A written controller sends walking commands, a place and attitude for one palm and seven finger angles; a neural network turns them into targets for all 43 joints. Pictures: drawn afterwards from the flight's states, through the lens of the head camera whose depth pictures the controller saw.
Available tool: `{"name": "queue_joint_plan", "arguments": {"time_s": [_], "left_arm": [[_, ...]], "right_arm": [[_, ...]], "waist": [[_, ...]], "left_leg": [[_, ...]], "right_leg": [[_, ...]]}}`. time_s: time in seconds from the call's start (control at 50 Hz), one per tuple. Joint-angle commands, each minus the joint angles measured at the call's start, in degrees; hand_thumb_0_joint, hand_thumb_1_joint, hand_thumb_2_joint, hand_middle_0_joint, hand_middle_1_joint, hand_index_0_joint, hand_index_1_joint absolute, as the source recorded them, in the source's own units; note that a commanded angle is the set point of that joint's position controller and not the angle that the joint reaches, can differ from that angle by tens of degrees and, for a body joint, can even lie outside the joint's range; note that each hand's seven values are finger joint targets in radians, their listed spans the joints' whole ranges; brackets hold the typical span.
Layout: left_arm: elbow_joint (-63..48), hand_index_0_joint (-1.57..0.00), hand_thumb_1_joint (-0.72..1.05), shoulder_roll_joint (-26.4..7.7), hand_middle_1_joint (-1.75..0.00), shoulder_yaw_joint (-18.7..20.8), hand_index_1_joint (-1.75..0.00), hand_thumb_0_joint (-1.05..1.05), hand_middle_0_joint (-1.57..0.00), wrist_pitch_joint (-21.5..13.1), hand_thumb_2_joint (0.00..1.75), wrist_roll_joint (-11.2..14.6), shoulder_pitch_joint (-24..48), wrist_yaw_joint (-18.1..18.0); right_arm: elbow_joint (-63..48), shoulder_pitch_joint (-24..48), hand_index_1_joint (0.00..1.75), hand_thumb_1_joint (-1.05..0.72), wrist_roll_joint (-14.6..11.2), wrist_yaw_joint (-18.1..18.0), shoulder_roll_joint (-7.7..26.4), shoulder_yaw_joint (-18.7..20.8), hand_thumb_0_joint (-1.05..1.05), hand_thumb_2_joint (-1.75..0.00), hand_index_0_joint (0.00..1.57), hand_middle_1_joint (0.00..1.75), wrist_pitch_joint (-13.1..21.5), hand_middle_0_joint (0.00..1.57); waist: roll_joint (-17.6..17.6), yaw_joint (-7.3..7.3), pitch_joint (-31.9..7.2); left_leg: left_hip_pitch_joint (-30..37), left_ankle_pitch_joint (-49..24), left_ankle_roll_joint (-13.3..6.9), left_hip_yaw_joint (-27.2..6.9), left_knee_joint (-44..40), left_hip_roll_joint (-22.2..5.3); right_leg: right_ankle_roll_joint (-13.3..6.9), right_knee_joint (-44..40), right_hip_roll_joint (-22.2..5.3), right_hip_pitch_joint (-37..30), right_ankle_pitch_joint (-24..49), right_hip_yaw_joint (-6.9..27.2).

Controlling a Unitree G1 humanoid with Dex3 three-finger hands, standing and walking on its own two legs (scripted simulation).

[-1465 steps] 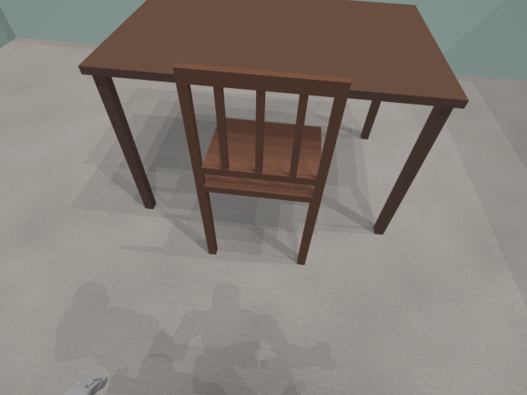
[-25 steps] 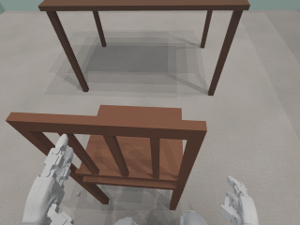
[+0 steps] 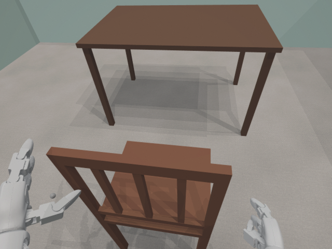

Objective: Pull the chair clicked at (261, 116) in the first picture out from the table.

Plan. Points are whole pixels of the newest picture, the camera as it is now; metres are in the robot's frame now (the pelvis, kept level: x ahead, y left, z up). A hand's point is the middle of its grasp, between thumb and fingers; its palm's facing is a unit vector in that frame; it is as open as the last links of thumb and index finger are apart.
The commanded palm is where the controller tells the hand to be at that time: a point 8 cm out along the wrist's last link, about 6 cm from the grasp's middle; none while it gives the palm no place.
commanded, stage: draw the hand back to the body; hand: left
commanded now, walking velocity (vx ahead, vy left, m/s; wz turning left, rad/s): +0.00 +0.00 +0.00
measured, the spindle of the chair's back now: (144, 196) +0.28 +0.11 -0.08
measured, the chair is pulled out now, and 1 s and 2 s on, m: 0.70 0.70 0.70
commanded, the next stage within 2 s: step back with the hand held close in 0.62 s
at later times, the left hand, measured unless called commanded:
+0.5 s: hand (38, 172) +0.20 +0.27 +0.16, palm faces +0.46 -0.78 -0.42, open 7.6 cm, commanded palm +0.15 +0.31 +0.19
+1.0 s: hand (39, 169) +0.20 +0.26 +0.17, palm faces +0.37 -0.79 -0.49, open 7.4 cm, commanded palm +0.15 +0.31 +0.19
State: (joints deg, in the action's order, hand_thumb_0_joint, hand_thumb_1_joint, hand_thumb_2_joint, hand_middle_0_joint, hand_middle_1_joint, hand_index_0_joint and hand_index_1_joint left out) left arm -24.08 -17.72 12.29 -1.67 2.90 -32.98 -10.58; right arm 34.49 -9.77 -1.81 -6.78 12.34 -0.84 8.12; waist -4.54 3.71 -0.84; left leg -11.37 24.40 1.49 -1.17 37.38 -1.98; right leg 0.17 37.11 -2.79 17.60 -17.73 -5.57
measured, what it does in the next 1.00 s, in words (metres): stands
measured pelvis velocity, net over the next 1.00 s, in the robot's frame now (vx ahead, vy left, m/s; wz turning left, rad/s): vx -0.01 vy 0.02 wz -0.05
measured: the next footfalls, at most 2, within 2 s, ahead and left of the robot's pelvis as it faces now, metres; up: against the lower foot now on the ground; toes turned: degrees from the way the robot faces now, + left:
none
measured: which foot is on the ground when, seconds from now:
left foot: down 0.00-1.00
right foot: down 0.00-1.00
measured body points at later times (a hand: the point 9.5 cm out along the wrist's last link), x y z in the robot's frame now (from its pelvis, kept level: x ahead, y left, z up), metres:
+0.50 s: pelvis +0.01 +0.01 +0.01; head +0.01 -0.02 +0.46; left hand +0.17 +0.31 +0.18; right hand +0.19 -0.22 -0.08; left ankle -0.04 +0.14 -0.72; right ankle +0.02 -0.12 -0.72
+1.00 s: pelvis -0.01 +0.02 +0.02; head +0.01 -0.02 +0.46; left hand +0.18 +0.30 +0.20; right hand +0.17 -0.22 -0.08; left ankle -0.04 +0.14 -0.72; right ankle +0.02 -0.12 -0.72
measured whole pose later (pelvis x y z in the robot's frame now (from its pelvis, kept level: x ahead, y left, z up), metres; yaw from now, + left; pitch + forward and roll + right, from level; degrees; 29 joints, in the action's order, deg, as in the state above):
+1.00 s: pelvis -0.01 +0.02 +0.02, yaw -3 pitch +0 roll +0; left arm -26.9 -19.8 20.2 -5.2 3.6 -31.4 -8.9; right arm 33.8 -8.3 -1.5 -5.1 12.4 0.2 2.8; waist -5.2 1.1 2.6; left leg -8.6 18.3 0.1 2.5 27.3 -0.9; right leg 1.6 27.2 -3.0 16.1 -10.5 -2.2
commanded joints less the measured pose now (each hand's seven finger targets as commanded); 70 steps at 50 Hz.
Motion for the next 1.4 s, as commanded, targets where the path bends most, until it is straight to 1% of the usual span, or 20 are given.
{"name": "queue_joint_plan", "arguments": {"time_s": [0.0, 0.14, 0.18, 0.22, 0.3, 0.36, 0.48, 0.6, 0.68, 0.72, 0.74, 0.76, 0.78, 0.82, 0.88, 0.96, 1.1, 1.18, 1.26, 1.38], "left_arm": [[-14.9, -0.15, 0.50, -9.5, -0.22, 8.2, -0.22, 0.00, -0.15, -4.3, 0.71, -0.3, 3.1, -0.4], [-14.2, -0.18, 0.75, -12.1, -0.27, 13.3, -0.27, 0.00, -0.18, -4.5, 0.83, 0.2, 6.5, -0.6], [-15.1, -0.19, 0.83, -14.0, -0.29, 15.7, -0.29, 0.00, -0.19, -4.7, 0.87, 0.2, 8.7, -0.7], [-13.8, -0.20, 0.90, -13.7, -0.30, 16.3, -0.30, 0.00, -0.20, -4.8, 0.90, 0.4, 8.9, -0.8], [-7.6, -0.20, 0.90, -8.3, -0.30, 12.2, -0.30, 0.00, -0.20, -4.0, 0.90, 0.7, 5.9, 0.5], [-10.0, -0.20, 0.90, -10.4, -0.30, 13.2, -0.30, 0.00, -0.20, -4.7, 0.90, 0.6, 6.4, 0.6], [-17.8, -0.20, 0.90, -14.7, -0.30, 16.0, -0.30, 0.00, -0.20, -5.1, 0.90, -0.1, 7.7, -0.3], [-12.7, -0.20, 0.90, -11.2, -0.30, 14.3, -0.30, 0.00, -0.20, -4.5, 0.90, 0.1, 7.6, -0.2], [-10.1, -0.20, 0.90, -10.9, -0.30, 14.2, -0.30, 0.00, -0.20, -4.3, 0.90, 0.3, 8.1, 0.2], [-13.1, -0.20, 0.90, -9.0, -0.30, 10.7, -0.30, 0.00, -0.20, -4.9, 0.90, 0.4, 11.1, 0.6], [-17.4, -0.20, 0.90, -18.5, -0.30, 19.0, -0.30, 0.00, -0.20, -7.7, 0.90, 1.9, 18.5, 0.6], [-12.8, -0.20, 0.90, -13.8, -0.30, 16.0, -0.30, 0.00, -0.20, -7.7, 0.90, 1.4, 13.6, 1.0], [-14.6, -0.20, 0.90, -15.6, -0.30, 17.1, -0.30, 0.00, -0.20, -7.8, 0.90, 1.3, 14.0, 0.9], [-12.8, -0.20, 0.90, -11.1, -0.30, 14.0, -0.30, 0.00, -0.20, -7.3, 0.90, 1.0, 7.8, 0.9], [-14.2, -0.20, 0.90, -12.3, -0.30, 15.8, -0.30, 0.00, -0.20, -7.1, 0.90, 0.8, 3.5, 0.5], [-16.2, -0.20, 0.90, -13.8, -0.30, 18.1, -0.30, 0.00, -0.20, -7.4, 0.90, 0.9, -0.7, 0.2], [-13.4, -0.20, 0.90, -13.4, -0.30, 18.7, -0.30, 0.00, -0.20, -7.3, 0.90, 1.6, -2.4, -0.3], [-11.8, -0.20, 0.90, -14.1, -0.30, 18.7, -0.30, 0.00, -0.20, -7.1, 0.90, 1.3, -0.6, -0.7], [-13.6, -0.20, 0.90, -15.1, -0.30, 18.3, -0.30, 0.00, -0.20, -7.5, 0.90, 0.7, 1.6, -1.0], [-18.2, -0.20, 0.90, -18.0, -0.30, 21.1, -0.30, 0.00, -0.20, -8.7, 0.90, 0.0, 2.0, -2.5]], "right_arm": [[-8.5, 6.2, 0.30, -0.90, 0.2, 0.6, 5.8, 2.3, 0.00, -0.90, 0.20, 0.30, 3.8, 0.20], [-7.0, 6.9, 0.30, -0.90, 0.3, 0.9, 6.1, 2.6, 0.00, -0.90, 0.20, 0.30, 3.6, 0.20], [-6.4, 6.7, 0.30, -0.90, 0.3, 1.0, 6.3, 2.7, 0.00, -0.90, 0.20, 0.30, 3.7, 0.20], [-6.0, 6.8, 0.30, -0.90, 0.4, 1.1, 6.2, 2.7, 0.00, -0.90, 0.20, 0.30, 3.5, 0.20], [-5.5, 7.0, 0.30, -0.90, 0.3, 1.7, 6.4, 3.3, 0.00, -0.90, 0.20, 0.30, 2.2, 0.20], [-5.9, 7.1, 0.30, -0.90, 0.4, 1.9, 6.8, 3.8, 0.00, -0.90, 0.20, 0.30, 2.0, 0.20], [-5.7, 7.1, 0.30, -0.90, 0.7, 2.0, 6.7, 3.4, 0.00, -0.90, 0.20, 0.30, 3.4, 0.20], [-4.8, 7.1, 0.30, -0.90, 0.5, 1.7, 6.3, 3.4, 0.00, -0.90, 0.20, 0.30, 2.7, 0.20], [-5.1, 7.3, 0.30, -0.90, 0.3, 1.9, 6.9, 3.7, 0.00, -0.90, 0.20, 0.30, 1.9, 0.20], [-5.8, 7.7, 0.30, -0.90, 0.5, 2.1, 6.7, 3.2, 0.00, -0.90, 0.20, 0.30, 2.2, 0.20], [-7.6, 5.4, 0.30, -0.90, -0.6, 1.8, 6.8, 3.1, 0.00, -0.90, 0.20, 0.30, 1.2, 0.20], [-6.5, 5.8, 0.30, -0.90, -0.1, 1.5, 6.1, 2.9, 0.00, -0.90, 0.20, 0.30, 0.6, 0.20], [-7.3, 5.9, 0.30, -0.90, 0.0, 1.3, 6.4, 3.0, 0.00, -0.90, 0.20, 0.30, 0.2, 0.20], [-7.7, 6.1, 0.30, -0.90, 0.2, 1.3, 6.3, 2.7, 0.00, -0.90, 0.20, 0.30, -0.8, 0.20], [-8.7, 6.3, 0.30, -0.90, 0.3, 1.2, 6.4, 3.1, 0.00, -0.90, 0.20, 0.30, -2.1, 0.20], [-9.9, 6.8, 0.30, -0.90, 0.0, 1.2, 5.6, 3.6, 0.00, -0.90, 0.20, 0.30, -3.3, 0.20], [-9.4, 6.5, 0.30, -0.90, -0.6, 0.3, 5.3, 4.3, 0.00, -0.90, 0.20, 0.30, -3.7, 0.20], [-8.5, 6.0, 0.30, -0.90, -0.5, -0.1, 5.7, 4.6, 0.00, -0.90, 0.20, 0.30, -3.4, 0.20], [-8.6, 5.3, 0.30, -0.90, -0.2, 0.1, 5.8, 3.9, 0.00, -0.90, 0.20, 0.30, -2.9, 0.20], [-9.2, 6.2, 0.30, -0.90, -0.2, -0.9, 6.7, 3.4, 0.00, -0.90, 0.20, 0.30, -1.9, 0.20]], "waist": [[-0.7, 0.32, -3.1], [1.8, 0.45, -1.5], [-1.4, 0.52, -2.8], [-0.1, 0.70, -2.4], [4.0, 0.36, 0.4], [3.6, 0.72, -2.8], [-2.5, 1.11, -7.3], [0.4, 0.48, -0.8], [0.2, 0.37, -1.0], [0.8, 0.14, -0.4], [1.6, -1.71, 3.1], [2.5, -2.25, 2.1], [1.9, -1.91, 1.1], [-0.9, -2.09, -1.0], [-5.2, -1.79, -5.6], [-1.6, -1.70, -7.5], [2.1, -2.41, -7.0], [6.1, -2.85, -5.6], [9.5, -2.97, -4.9], [-2.3, -2.34, -3.7]], "left_leg": [[-1.5, -17.7, -1.8, -0.4, -9.5, -0.5], [0.7, -20.8, -1.8, 0.0, -12.0, -1.2], [1.9, -22.2, -1.7, 0.2, -12.5, -1.1], [2.2, -23.1, -1.7, 0.2, -13.0, -1.2], [1.5, -23.6, -2.0, 0.5, -13.6, -1.4], [3.0, -23.6, -2.4, 0.6, -13.7, -1.4], [5.6, -29.5, -1.6, 0.3, -13.7, -1.6], [3.2, -25.6, -1.6, 0.5, -14.7, -1.8], [2.5, -22.5, -1.7, 0.4, -15.4, -1.8], [2.9, -21.8, -2.0, 0.5, -15.3, -1.5], [2.2, -16.3, -3.1, 0.2, -13.9, -3.8], [2.6, -15.0, -3.1, -0.4, -13.8, -3.8], [2.7, -14.7, -3.2, -0.5, -14.4, -3.9], [3.2, -19.6, -3.1, -0.9, -14.9, -4.9], [3.5, -28.1, -3.1, -1.9, -15.2, -6.4], [2.5, -32.7, -2.8, -2.2, -13.4, -7.3], [-1.4, -24.2, -2.5, -2.1, -10.9, -6.2], [-3.8, -11.2, -2.7, -1.7, -8.3, -4.1], [-4.8, -1.7, -3.2, -0.9, -5.9, -2.3], [-11.5, 2.3, -4.8, -5.4, -16.3, -6.5]], "right_leg": [[-1.8, -7.9, -1.2, -7.9, 12.1, 2.0], [-1.7, -10.4, -0.8, -9.9, 14.7, 2.2], [-1.9, -10.8, -1.0, -11.3, 15.8, 2.6], [-1.8, -11.3, -1.0, -11.7, 16.5, 2.3], [-1.4, -12.1, -0.9, -10.8, 16.7, 1.8], [-1.3, -12.2, -1.1, -11.9, 17.1, 2.3], [-1.8, -12.3, -1.3, -14.9, 20.0, 2.8], [-1.9, -13.4, -0.9, -12.5, 17.6, 2.4], [-1.7, -13.5, -1.1, -12.3, 14.7, 2.3], [-1.6, -13.9, -1.1, -11.5, 14.9, 2.5], [-1.5, -16.6, -4.0, -5.4, 17.8, 9.3], [-1.7, -16.2, -5.0, -5.7, 17.8, 8.9], [-1.7, -15.8, -5.4, -6.1, 17.8, 9.0], [-1.3, -13.8, -4.9, -6.5, 19.2, 7.6], [-0.7, -10.7, -4.4, -8.4, 21.5, 5.5], [-0.8, -8.7, -4.6, -7.7, 23.4, 5.0], [-1.8, -8.3, -6.1, -4.8, 22.4, 6.8], [-2.6, -11.8, -7.9, -1.1, 16.1, 10.4], [-3.0, -16.1, -9.6, 3.6, 2.7, 12.7], [0.0, -10.5, -4.0, 0.3, -2.2, 7.1]]}}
